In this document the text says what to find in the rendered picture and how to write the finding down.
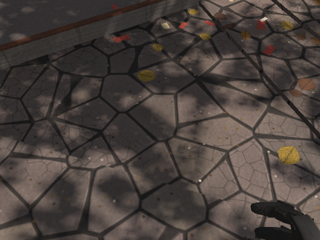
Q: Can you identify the robot right hand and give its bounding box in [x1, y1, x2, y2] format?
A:
[247, 200, 320, 240]

